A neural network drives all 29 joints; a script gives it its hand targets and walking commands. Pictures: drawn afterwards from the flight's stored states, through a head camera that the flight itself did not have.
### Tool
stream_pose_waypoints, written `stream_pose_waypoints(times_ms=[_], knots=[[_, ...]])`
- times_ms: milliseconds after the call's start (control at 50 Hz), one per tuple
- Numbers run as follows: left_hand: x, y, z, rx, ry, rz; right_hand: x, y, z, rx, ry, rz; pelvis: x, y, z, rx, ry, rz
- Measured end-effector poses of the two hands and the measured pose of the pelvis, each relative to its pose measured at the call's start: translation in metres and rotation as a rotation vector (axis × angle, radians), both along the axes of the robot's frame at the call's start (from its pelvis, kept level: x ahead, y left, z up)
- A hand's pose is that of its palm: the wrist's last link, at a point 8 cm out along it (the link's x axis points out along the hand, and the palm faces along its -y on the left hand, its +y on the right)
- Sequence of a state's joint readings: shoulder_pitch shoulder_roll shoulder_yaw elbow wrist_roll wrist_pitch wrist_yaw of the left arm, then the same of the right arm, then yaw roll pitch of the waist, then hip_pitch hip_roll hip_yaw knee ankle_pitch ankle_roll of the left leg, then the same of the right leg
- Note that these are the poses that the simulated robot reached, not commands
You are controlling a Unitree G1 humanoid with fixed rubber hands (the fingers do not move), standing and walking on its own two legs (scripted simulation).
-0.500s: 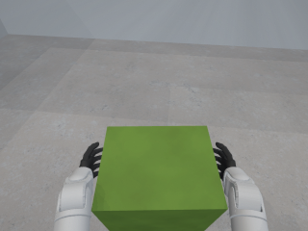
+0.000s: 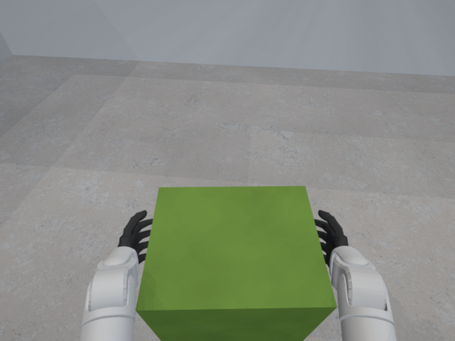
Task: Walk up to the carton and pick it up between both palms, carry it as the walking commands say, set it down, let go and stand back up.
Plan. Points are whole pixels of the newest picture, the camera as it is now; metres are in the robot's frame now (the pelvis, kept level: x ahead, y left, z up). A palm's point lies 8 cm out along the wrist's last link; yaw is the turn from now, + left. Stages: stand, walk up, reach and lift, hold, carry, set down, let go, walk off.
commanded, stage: hold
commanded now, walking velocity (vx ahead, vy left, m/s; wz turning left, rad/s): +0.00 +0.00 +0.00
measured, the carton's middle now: (232, 271) +0.27 +0.00 -0.04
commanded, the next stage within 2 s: carry in 0.74 s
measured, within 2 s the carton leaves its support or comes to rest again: neither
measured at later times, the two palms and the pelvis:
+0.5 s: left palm (130, 254) +0.27 +0.18 +0.04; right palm (337, 254) +0.27 -0.18 +0.04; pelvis +0.00 +0.00 +0.00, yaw +0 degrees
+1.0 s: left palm (156, 233) +0.30 +0.14 +0.05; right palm (360, 256) +0.26 -0.22 +0.04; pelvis -0.01 -0.01 -0.03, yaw -7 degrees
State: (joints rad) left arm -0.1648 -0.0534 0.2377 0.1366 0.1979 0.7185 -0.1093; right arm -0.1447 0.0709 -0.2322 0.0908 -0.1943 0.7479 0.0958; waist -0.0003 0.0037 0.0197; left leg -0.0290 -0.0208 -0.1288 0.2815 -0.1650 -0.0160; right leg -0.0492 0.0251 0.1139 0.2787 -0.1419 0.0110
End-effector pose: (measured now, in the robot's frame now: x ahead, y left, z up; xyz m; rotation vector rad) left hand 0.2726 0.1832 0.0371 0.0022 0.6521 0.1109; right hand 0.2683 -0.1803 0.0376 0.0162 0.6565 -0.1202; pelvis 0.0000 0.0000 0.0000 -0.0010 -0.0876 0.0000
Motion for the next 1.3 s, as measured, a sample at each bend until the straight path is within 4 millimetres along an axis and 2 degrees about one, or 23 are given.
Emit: stream_pose_waypoints(times_ms=[720, 840, 920, 1000, 1080, 1160, 1220, 1300], knots=[[-0.002, -0.002, -0.002, -0.001, 0.003, -0.007, -0.004, -0.002, -0.002, 0.0, 0.002, -0.009, 0.003, 0.001, 0.0, -0.001, 0.005, -0.001], [0.006, -0.005, 0.001, 0.007, -0.045, -0.019, -0.003, -0.004, 0.0, -0.005, -0.047, -0.019, -0.001, 0.0, -0.014, 0.016, 0.087, -0.041], [0.016, -0.017, 0.004, 0.012, -0.061, -0.052, -0.005, -0.015, 0.001, -0.002, -0.062, -0.059, -0.004, -0.006, -0.026, 0.038, 0.124, -0.092], [0.032, -0.044, 0.012, 0.013, -0.043, -0.092, -0.009, -0.038, 0.004, -0.004, -0.044, -0.12, -0.01, -0.015, -0.034, 0.02, 0.148, -0.121], [0.046, -0.069, 0.022, 0.024, 0.006, -0.144, -0.011, -0.059, 0.017, 0.004, 0.003, -0.156, -0.018, -0.014, -0.029, 0.031, 0.176, -0.14], [0.057, -0.085, 0.028, -0.011, 0.028, -0.178, -0.015, -0.072, 0.034, 0.001, 0.02, -0.216, -0.023, -0.009, -0.027, 0.033, 0.193, -0.178], [0.057, -0.091, 0.027, -0.054, 0.036, -0.18, -0.023, -0.076, 0.038, 0.013, 0.021, -0.26, -0.024, -0.01, -0.025, 0.022, 0.196, -0.213], [0.046, -0.099, 0.021, -0.086, 0.087, -0.171, -0.043, -0.082, 0.032, 0.041, 0.063, -0.308, -0.023, -0.02, -0.017, -0.013, 0.206, -0.249]])
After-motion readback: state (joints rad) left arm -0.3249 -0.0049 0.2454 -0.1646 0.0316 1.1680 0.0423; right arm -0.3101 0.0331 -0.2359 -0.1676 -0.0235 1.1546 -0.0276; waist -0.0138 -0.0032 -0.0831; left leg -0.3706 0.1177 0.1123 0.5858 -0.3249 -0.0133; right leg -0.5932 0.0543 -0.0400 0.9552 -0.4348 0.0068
